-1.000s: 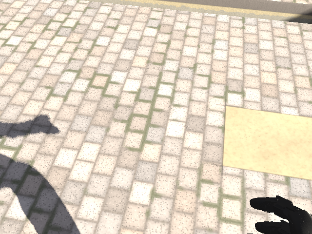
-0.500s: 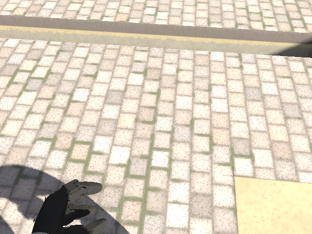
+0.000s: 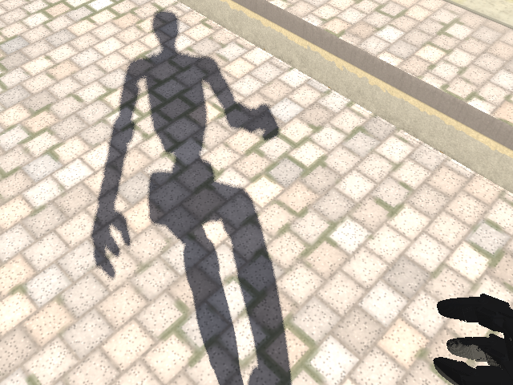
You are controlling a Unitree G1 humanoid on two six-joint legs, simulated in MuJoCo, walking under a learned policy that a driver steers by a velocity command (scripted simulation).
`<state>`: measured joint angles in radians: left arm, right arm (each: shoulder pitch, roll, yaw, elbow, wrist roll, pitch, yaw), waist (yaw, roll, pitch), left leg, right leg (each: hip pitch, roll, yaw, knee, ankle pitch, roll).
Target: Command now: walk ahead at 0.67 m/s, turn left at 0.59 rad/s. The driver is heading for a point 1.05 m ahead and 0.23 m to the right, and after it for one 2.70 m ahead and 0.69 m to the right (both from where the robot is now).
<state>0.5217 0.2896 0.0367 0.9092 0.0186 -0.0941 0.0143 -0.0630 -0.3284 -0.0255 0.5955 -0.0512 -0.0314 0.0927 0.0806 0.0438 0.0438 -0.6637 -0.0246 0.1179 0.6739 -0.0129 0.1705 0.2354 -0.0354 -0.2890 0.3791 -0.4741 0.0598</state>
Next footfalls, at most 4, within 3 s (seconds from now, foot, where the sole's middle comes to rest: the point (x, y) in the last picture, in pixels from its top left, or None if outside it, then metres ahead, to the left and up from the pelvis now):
0.02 left None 0.23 0.04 -0.74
0.48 right None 0.43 -0.15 -0.74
1.00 left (272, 361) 0.50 0.05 -0.74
1.40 right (417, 311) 0.66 -0.33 -0.74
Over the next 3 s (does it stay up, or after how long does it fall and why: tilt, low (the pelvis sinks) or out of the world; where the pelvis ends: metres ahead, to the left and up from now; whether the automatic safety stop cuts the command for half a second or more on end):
stays up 1.45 -0.51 -0.06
